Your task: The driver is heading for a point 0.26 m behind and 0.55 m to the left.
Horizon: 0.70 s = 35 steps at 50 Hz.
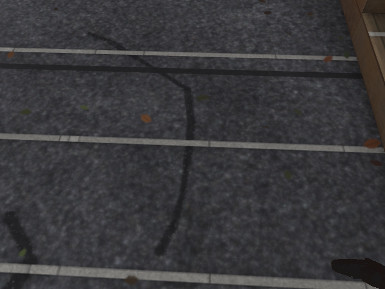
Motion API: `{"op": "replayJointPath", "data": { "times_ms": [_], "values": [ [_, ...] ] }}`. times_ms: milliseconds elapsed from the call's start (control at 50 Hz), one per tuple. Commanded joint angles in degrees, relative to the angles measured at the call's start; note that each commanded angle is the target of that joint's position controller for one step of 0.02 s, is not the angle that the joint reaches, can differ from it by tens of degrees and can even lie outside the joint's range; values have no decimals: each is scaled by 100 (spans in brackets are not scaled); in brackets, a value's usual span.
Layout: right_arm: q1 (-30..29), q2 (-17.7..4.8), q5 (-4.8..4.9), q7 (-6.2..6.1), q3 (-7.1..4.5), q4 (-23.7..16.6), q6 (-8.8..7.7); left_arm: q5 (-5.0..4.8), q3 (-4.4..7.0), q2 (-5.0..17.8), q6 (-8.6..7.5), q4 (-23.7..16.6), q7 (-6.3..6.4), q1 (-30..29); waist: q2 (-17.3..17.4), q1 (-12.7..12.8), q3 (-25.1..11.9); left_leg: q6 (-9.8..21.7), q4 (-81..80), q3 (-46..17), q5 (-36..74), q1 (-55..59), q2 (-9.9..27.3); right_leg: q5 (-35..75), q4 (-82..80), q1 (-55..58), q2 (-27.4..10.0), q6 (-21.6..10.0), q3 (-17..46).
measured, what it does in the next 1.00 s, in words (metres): walks ahead, turning left: right foot, then left foot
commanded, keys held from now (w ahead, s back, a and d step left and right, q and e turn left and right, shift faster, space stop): q+shift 1.00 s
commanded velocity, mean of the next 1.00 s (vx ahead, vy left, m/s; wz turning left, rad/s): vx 0.06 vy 0.00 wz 0.88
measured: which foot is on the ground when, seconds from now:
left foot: down 0.00-0.36, up 0.38-0.78, down 0.80-1.00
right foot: up 0.00-0.34, down 0.36-0.80, up 0.82-1.00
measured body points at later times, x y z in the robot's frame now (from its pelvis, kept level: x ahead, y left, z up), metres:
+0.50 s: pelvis +0.14 -0.05 +0.02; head +0.17 -0.05 +0.47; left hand +0.19 +0.27 -0.06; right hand +0.39 -0.27 -0.07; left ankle +0.09 +0.07 -0.64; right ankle +0.23 -0.14 -0.71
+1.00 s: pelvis +0.13 +0.01 +0.03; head +0.13 +0.08 +0.47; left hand +0.01 +0.32 -0.08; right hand +0.46 -0.05 -0.04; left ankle +0.07 +0.07 -0.71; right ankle +0.27 -0.09 -0.63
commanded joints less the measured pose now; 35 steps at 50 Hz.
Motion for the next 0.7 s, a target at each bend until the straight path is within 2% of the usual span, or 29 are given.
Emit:
{"op": "replayJointPath", "data": {
  "times_ms": [20, 40, 60, 100, 160, 220, 260, 300, 340, 360, 380, 400, 420, 440, 460, 480, 520, 560, 600, 640, 700],
  "values": [
    [821, -907, 90, -111, -352, -212, 60, 4, 219, 916, -97, -791, 127, -282, -154, -440, -1469, 1413, -972, -2337, 3097, 3124, 1604, 432, 829, -2472, -225, 49, 276],
    [717, -930, -1, -131, -368, -215, 70, 24, 233, 910, -17, -861, 137, -224, -67, -207, -1296, 1431, -1211, -2250, 2895, 2475, 1486, 580, 628, -2152, -302, 65, 358],
    [600, -905, -43, -139, -373, -220, 88, 41, 236, 878, 52, -898, 151, -191, 82, -63, -1198, 1445, -1356, -2187, 2648, 2005, 1409, 612, 370, -1967, -314, 97, 368],
    [435, -911, -25, -177, -394, -192, 118, 90, 214, 741, 157, -944, 186, -251, 200, 94, -1123, 1428, -1390, -2001, 2657, 1209, 1274, 656, -264, -1691, -280, 201, 292],
    [449, -1119, 25, -309, -472, -147, 258, 155, 196, 665, 265, -1160, 215, -779, 238, 48, -1251, 1262, -1278, -2039, 2188, 732, 1003, 1162, -1064, -1516, 0, 326, 258],
    [426, -1165, 119, -436, -498, -172, 445, 94, 204, 684, 339, -1365, 191, -1358, 346, -80, -1266, 917, -1239, -2311, 397, 651, 698, 1759, -1810, -1392, 218, 342, 403],
    [477, -1190, 134, -484, -518, -179, 535, 43, 210, 698, 324, -1479, 173, -1675, 540, -195, -1151, 791, -1185, -2584, -333, 763, 631, 1802, -2374, -1312, 314, 327, 505],
    [550, -1153, 139, -501, -529, -194, 594, 5, 252, 770, 261, -1507, 142, -1748, 739, -244, -1123, 688, -979, -2901, -393, 1046, 622, 1684, -3022, -1061, 368, 293, 610],
    [491, -1026, 186, -515, -508, -241, 634, -32, 349, 860, 174, -1388, 97, -1431, 865, -72, -1120, 454, -500, -3073, -380, 1167, 475, 2132, -4186, -407, 256, 155, 569],
    [795, -718, 218, -498, -431, -197, 659, 19, 412, 1021, 157, -1331, 100, -1300, 397, -159, -1250, 192, 244, -2709, -1670, 869, 88, 2549, -4776, 285, -418, -131, 838],
    [1411, -426, 203, -494, -366, -197, 674, 197, 493, 1467, 242, -1484, 138, -1583, -1153, -623, -1380, -170, 1526, -1574, -3330, -147, -747, 3538, -4792, 1074, -1887, -907, 2251],
    [1405, -972, 146, -452, -493, -281, 588, 320, 497, 1288, 261, -1497, 128, -1560, -1733, -591, -1395, -405, 2603, -1308, -3276, -592, -411, 3384, -5096, 748, -2463, -1513, 3254],
    [1251, -1376, 149, -440, -614, -193, 596, 271, 433, 994, 260, -1590, 157, -1797, -1303, -552, -1111, -587, 3192, -1115, -2788, -633, -61, 3000, -5104, 498, -2251, -1534, 2743],
    [1202, -1421, 174, -459, -659, -105, 669, 198, 389, 775, 288, -1610, 194, -1977, -956, -552, -895, -691, 3443, -952, -2363, -645, 92, 2559, -5051, 286, -1829, -1322, 2033],
    [1225, -1289, 151, -490, -651, -60, 752, 122, 368, 694, 323, -1624, 240, -2055, -812, -558, -813, -772, 3848, -814, -2093, -662, 158, 2414, -5018, 215, -1576, -1196, 1600],
    [1269, -1127, 157, -478, -613, -74, 804, 83, 352, 670, 347, -1612, 278, -2102, -817, -550, -680, -847, 4138, -651, -1941, -693, 233, 2602, -5070, 85, -1479, -1191, 1230],
    [1012, -846, 205, -463, -526, -239, 810, 112, 376, 703, 385, -1543, 319, -1961, -903, -409, -571, -944, 3862, -271, -1669, -760, 423, 2876, -5200, 161, -1318, -1219, 606],
    [638, -693, 203, -420, -461, -442, 765, 128, 448, 810, 438, -1408, 342, -1622, -980, -151, -687, -1035, 3364, -141, -1610, -894, 642, 3176, -5201, 672, -1460, -1372, 385],
    [481, -619, 178, -350, -427, -564, 741, 115, 530, 949, 467, -1318, 317, -1488, -983, -55, -854, -1049, 2872, -90, -1671, -733, 822, 3428, -5164, 957, -1651, -1476, 199],
    [426, -556, 162, -286, -401, -614, 747, 80, 613, 1092, 471, -1284, 254, -1558, -1017, -50, -941, -972, 2322, 45, -1653, -283, 911, 3592, -5151, 862, -1755, -1452, -122],
    [487, -640, 165, -203, -453, -601, 821, -17, 699, 1221, 431, -1229, 135, -1708, -1105, -143, -952, -767, 1483, 341, -1572, 455, 844, 3581, -5053, 622, -1837, -1313, -557]
  ]
}}
Next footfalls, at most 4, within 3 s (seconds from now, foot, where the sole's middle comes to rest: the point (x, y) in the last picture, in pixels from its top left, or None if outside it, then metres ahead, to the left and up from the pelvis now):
0.36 right None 0.27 -0.12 -0.75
0.80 left None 0.10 0.10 -0.75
1.26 right None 0.30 0.04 -0.75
1.72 left None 0.07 0.42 -0.75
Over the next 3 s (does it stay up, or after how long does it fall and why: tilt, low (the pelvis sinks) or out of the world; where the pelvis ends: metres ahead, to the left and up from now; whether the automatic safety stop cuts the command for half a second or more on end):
stays up -0.18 0.51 0.02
